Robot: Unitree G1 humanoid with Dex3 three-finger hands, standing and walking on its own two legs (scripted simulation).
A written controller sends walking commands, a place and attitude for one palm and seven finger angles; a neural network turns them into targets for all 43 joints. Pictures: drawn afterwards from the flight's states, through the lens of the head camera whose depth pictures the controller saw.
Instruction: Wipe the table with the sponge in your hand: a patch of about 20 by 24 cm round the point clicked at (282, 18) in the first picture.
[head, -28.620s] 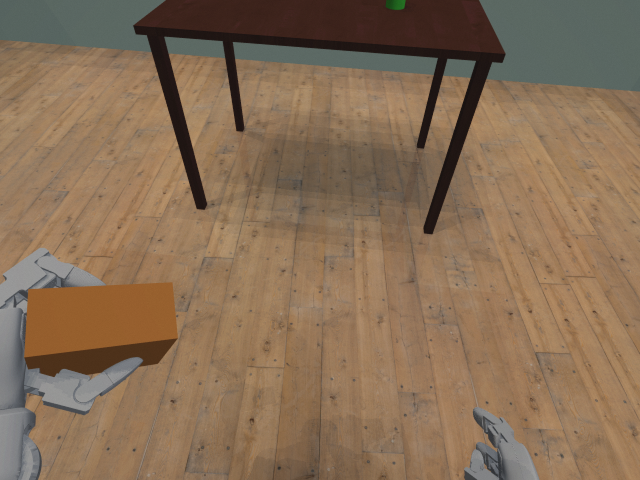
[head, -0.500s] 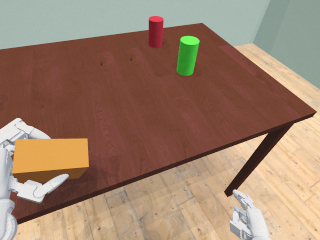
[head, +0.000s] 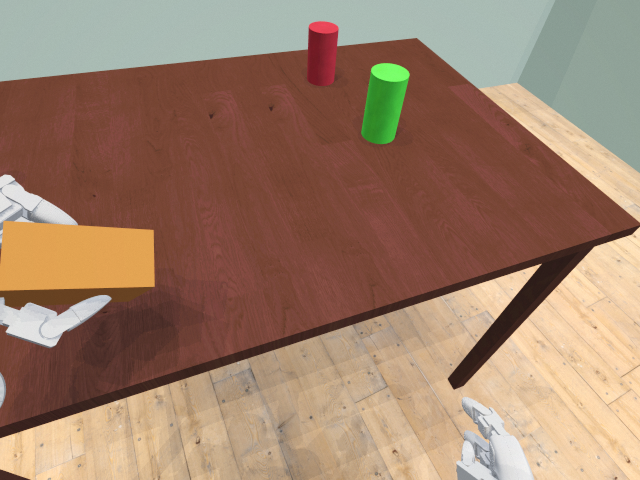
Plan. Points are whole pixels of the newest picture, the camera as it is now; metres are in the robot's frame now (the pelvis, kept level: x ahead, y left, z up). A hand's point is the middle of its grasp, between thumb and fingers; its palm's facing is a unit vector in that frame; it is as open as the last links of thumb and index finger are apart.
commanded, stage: come to a stop and stand still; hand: left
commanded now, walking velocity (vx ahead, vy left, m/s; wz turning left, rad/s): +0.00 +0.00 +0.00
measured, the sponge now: (98, 268) +0.26 +0.25 +0.16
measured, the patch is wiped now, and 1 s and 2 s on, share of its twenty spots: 0.00 0.00 0.00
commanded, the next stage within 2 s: look again from close up in 0.78 s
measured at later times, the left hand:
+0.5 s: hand (91, 259) +0.27 +0.26 +0.17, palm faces +0.37 -0.85 -0.36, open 9.8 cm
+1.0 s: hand (75, 280) +0.25 +0.28 +0.15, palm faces +0.39 -0.84 -0.37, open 9.8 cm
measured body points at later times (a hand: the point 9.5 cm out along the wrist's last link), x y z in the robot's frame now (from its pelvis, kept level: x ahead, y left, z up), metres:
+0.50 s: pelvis +0.04 +0.02 +0.00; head +0.07 +0.05 +0.45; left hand +0.24 +0.31 +0.19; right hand +0.24 -0.20 -0.06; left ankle +0.04 +0.09 -0.74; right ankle +0.03 -0.11 -0.74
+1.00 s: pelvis +0.03 +0.02 +0.00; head +0.06 +0.05 +0.45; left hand +0.22 +0.32 +0.17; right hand +0.22 -0.19 -0.07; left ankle +0.04 +0.09 -0.74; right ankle +0.03 -0.11 -0.74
